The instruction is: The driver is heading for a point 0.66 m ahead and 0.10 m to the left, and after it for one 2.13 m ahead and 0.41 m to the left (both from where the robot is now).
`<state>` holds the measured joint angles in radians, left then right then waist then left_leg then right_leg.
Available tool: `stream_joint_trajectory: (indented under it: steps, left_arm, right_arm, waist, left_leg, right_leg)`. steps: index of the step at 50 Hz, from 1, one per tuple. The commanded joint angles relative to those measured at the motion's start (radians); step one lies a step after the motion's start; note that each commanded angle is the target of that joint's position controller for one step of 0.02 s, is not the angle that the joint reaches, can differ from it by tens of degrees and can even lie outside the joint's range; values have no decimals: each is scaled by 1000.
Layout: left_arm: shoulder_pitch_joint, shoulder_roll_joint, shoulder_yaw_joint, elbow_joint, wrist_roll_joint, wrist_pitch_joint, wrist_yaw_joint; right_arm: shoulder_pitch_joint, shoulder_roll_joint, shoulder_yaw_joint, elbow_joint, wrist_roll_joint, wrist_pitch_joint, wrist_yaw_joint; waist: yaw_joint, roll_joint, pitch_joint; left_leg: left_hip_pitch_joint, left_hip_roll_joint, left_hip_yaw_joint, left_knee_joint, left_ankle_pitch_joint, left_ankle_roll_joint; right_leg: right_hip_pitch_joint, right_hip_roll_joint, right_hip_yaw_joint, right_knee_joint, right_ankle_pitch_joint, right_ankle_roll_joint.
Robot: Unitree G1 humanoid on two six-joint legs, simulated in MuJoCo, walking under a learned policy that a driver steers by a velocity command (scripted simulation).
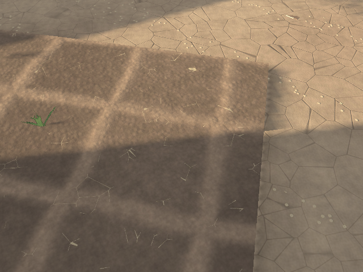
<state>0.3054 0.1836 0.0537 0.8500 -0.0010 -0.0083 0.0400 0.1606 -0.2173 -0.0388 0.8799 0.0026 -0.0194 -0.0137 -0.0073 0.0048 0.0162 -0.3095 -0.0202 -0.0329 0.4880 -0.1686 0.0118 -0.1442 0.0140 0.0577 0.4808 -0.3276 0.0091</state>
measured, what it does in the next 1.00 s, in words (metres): goes down: right foot 0.06 m lower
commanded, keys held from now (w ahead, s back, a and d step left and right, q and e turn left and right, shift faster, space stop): w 0.68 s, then w+q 0.32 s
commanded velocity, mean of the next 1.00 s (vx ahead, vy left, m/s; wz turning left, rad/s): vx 0.38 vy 0.00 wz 0.09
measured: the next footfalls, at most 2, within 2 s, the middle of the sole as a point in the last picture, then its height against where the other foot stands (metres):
right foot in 0.76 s outside the picture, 0.06 m lower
left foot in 1.28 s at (166, 236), level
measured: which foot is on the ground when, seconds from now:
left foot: down 0.00-0.76, up 0.78-1.00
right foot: down 0.00-0.24, up 0.26-0.74, down 0.76-1.00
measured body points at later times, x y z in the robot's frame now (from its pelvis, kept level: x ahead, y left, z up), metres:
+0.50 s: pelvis +0.13 +0.02 +0.01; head +0.14 +0.04 +0.46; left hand +0.29 +0.28 -0.10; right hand +0.08 -0.23 -0.13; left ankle +0.05 +0.11 -0.74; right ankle +0.23 -0.14 -0.68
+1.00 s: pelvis +0.42 -0.06 -0.05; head +0.44 -0.06 +0.40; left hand +0.44 +0.20 -0.19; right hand +0.53 -0.32 -0.18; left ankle +0.47 +0.11 -0.71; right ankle +0.40 -0.13 -0.80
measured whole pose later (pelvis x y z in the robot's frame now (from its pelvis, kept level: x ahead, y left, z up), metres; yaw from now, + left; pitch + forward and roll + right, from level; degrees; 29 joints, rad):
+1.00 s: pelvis +0.42 -0.06 -0.05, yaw +7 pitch +1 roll -2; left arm 0.28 0.23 0.05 0.93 0.02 -0.12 -0.03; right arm 0.25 -0.28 -0.06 0.90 0.03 -0.06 -0.01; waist 0.01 0.05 0.02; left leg -0.68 0.09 -0.09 1.10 -0.15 0.02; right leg -0.11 0.09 -0.12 0.29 -0.20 -0.08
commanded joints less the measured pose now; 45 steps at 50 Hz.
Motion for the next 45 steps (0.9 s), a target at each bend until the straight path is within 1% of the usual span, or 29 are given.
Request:
stream_joint_trajectory:
  steps: [1, 4, 6, 8, 9, 11, 12, 13, 14, 15, 17, 19, 21, 24, 26, 28, 30, 33, 35, 36, 37, 38, 39, 40, 41, 42, 43, 44, 45]
  left_arm:
    - [73, 85, 23, -3, -2, -11, 4]
    - [87, 128, 41, 7, -7, -16, 8]
    - [119, 142, 47, 18, -19, -37, 8]
    - [95, 189, 62, 25, -27, -63, 2]
    - [72, 182, 60, 22, -29, -71, -3]
    - [7, 157, 50, 10, -32, -79, -15]
    - [-13, 138, 43, -1, -32, -83, -18]
    - [-23, 78, 30, -28, -37, -92, -15]
    - [-63, 101, 33, -53, -37, -102, -11]
    - [-87, 142, 41, -67, -54, -113, -15]
    - [-79, 125, 34, -50, -42, -119, -24]
    - [-97, 126, 41, -48, -22, -112, -32]
    - [-135, 131, 50, -57, -22, -107, -40]
    - [-219, 102, 39, -91, -15, -101, -47]
    - [-300, 64, 18, -116, -9, -105, -61]
    - [-348, 73, 11, -139, -17, -106, -76]
    - [-372, 101, 7, -156, -18, -106, -88]
    - [-420, 119, -3, -176, -19, -111, -102]
    - [-390, 142, 0, -170, -21, -114, -103]
    - [-308, 168, 13, -149, -20, -119, -99]
    - [-131, 196, 30, -91, -17, -124, -91]
    - [64, 232, 38, -34, -8, -120, -90]
    - [126, 278, 39, -29, 15, -110, -87]
    - [197, 301, 54, -8, -4, -94, -89]
    - [136, 249, 47, -9, 2, -89, -77]
    - [-18, 182, 19, -43, 12, -101, -75]
    - [-92, 182, 14, -50, 20, -114, -75]
    - [-127, 161, 12, -41, 15, -122, -79]
    - [-129, 135, 9, -27, 15, -124, -81]
  right_arm:
    - [-8, -94, -22, -22, 2, -8, -7]
    - [-7, -126, -36, -3, 13, -10, -14]
    - [-29, -100, -33, -7, 18, -36, -8]
    - [-35, -72, -30, -3, 23, -70, 10]
    - [-24, -85, -33, 0, 27, -83, 18]
    - [88, -92, -42, 45, 37, -98, 26]
    - [188, -126, -58, 86, 32, -101, 28]
    - [288, -226, -90, 121, 33, -104, 29]
    - [369, -235, -87, 128, 25, -111, 41]
    - [295, -173, -62, 111, 12, -117, 42]
    - [209, -140, -44, 72, 14, -117, 41]
    - [204, -120, -28, 70, 4, -105, 35]
    - [253, -122, -22, 95, 4, -107, 24]
    - [271, -147, -23, 105, 9, -93, -5]
    - [262, -157, -22, 100, 17, -82, -16]
    - [279, -177, -28, 111, 27, -84, -18]
    - [288, -167, -29, 118, 33, -89, -22]
    - [325, -170, -34, 126, 25, -76, -24]
    - [346, -191, -44, 127, 21, -59, -17]
    - [336, -203, -47, 123, 18, -52, -8]
    - [315, -192, -41, 116, 14, -50, 3]
    - [314, -118, -18, 102, 0, -58, 14]
    - [442, -31, 9, 108, -4, -79, 20]
    - [459, -105, 5, 86, 49, -102, 20]
    - [313, -161, -15, 53, 81, -110, 7]
    - [197, -206, -32, 26, 71, -104, -6]
    - [211, -172, -30, 26, 53, -89, -13]
    - [234, -139, -28, 34, 32, -71, -12]
    - [246, -119, -30, 38, 26, -56, -6]
  waist:
    - [5, -7, -38]
    - [15, -35, 39]
    - [32, -77, 81]
    - [18, -178, 109]
    - [6, -175, 117]
    - [-60, -144, 90]
    - [-93, -83, 55]
    - [-105, 163, 30]
    - [-145, 259, 20]
    - [-94, 150, 64]
    - [-51, 38, 80]
    - [-35, 42, 57]
    - [-32, 63, 60]
    - [-37, 55, 80]
    - [-56, 61, 85]
    - [-63, 73, 81]
    - [-62, 52, 92]
    - [-81, 14, 103]
    - [-71, 5, 92]
    - [-27, -10, 50]
    - [51, -15, -41]
    - [118, -73, -185]
    - [71, -320, -329]
    - [110, -310, -440]
    - [123, -152, -304]
    - [86, -19, -144]
    - [33, -73, -118]
    - [-4, -58, -67]
    - [-20, -76, -47]
  left_leg:
    - [122, 32, -44, -76, -27, 55]
    - [17, -12, -8, -34, -393, 61]
    - [-42, -15, 12, 39, -369, 63]
    - [-85, -10, 74, 210, -150, 58]
    - [-88, 24, 50, 197, -149, 73]
    - [78, 3, 74, 70, -168, 90]
    - [202, 11, 21, 19, -158, 109]
    - [317, 153, -268, -139, -257, 199]
    - [431, 332, -642, -310, -316, 310]
    - [393, 373, -642, -315, -343, 310]
    - [358, 329, -476, -332, -250, 264]
    - [309, 275, -336, -356, -108, 220]
    - [317, 227, -228, -367, 17, 194]
    - [258, 177, -129, -375, 62, 190]
    - [144, 146, -60, -362, 77, 170]
    - [127, 181, -73, -340, 46, 167]
    - [186, 207, -71, -274, 22, 159]
    - [303, 243, -101, -162, 30, 150]
    - [346, 251, -127, -59, 154, 144]
    - [335, 227, -123, 55, 281, 137]
    - [240, 169, -105, 252, 325, 121]
    - [-44, 94, -77, 563, -22, 97]
    - [-336, -17, -63, 923, -509, 57]
    - [-466, -23, -134, 1003, -462, 36]
    - [-525, 50, -120, 994, -335, 30]
    - [-462, 90, -95, 867, -180, 27]
    - [-417, 123, -96, 868, -115, 8]
    - [-363, 152, -110, 790, -73, -4]
    - [-321, 160, -109, 743, -59, -1]
  right_leg:
    - [-94, -19, 23, -120, 17, -30]
    - [-155, -32, 51, -150, -305, -81]
    - [-156, -102, 136, -207, -374, -133]
    - [-118, -234, 283, -272, -299, -205]
    - [-112, -259, 301, -257, -221, -217]
    - [-153, -200, 220, -152, -63, -179]
    - [-208, -130, 143, -26, 59, -145]
    - [-343, 15, -33, 272, 78, -65]
    - [-544, 46, 2, 529, -161, -42]
    - [-642, -23, 78, 626, -134, -77]
    - [-658, -98, 53, 608, 16, -104]
    - [-589, -130, 23, 537, 101, -88]
    - [-591, -123, 9, 442, 218, -65]
    - [-558, -90, -29, 241, 383, -33]
    - [-417, -53, -61, 65, 522, -24]
    - [-360, -57, -34, 17, 594, -28]
    - [-399, -75, 3, -28, 620, -49]
    - [-458, -93, 23, -75, 554, -69]
    - [-413, -91, 13, -96, 434, -81]
    - [-296, -70, -8, -118, 401, -99]
    - [-46, -62, -25, -126, 452, -125]
    - [329, -181, 68, 28, 572, -155]
    - [619, -374, 263, 186, 897, -220]
    - [665, -462, 511, 20, 514, -339]
    - [515, -437, 488, -109, 241, -318]
    - [285, -362, 349, -212, 237, -256]
    - [186, -370, 340, -236, 304, -267]
    - [83, -320, 244, -259, 415, -244]
    - [33, -278, 153, -278, 461, -217]
Over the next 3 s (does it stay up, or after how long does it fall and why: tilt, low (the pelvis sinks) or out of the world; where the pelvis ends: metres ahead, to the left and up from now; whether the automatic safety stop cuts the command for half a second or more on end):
stays up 0.70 -0.05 -0.06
